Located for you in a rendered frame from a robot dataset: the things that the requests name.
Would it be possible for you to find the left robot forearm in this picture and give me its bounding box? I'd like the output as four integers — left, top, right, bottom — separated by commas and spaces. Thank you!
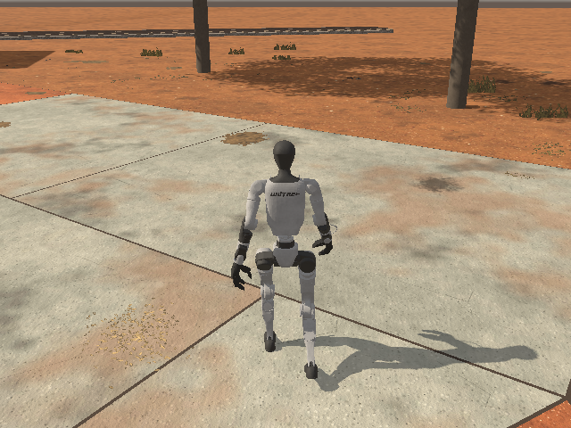
233, 217, 252, 265

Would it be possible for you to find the robot right upper arm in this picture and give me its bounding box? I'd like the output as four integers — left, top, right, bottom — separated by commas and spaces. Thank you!
303, 178, 327, 226

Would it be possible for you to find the humanoid robot torso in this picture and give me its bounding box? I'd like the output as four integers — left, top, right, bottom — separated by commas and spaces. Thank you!
264, 175, 306, 268

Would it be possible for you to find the right robot forearm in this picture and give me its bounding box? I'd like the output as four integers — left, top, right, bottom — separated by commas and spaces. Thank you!
318, 212, 332, 243

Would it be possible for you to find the robot left upper arm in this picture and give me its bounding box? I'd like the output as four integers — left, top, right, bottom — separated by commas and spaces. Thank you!
244, 179, 267, 230

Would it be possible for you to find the left robot foot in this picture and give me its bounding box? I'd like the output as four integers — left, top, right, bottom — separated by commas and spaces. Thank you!
264, 331, 276, 352

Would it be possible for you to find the robot right hand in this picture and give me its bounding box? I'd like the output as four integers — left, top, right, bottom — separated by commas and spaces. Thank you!
312, 239, 333, 256

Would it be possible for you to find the robot left hand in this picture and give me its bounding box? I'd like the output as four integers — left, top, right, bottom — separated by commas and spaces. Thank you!
231, 262, 252, 290

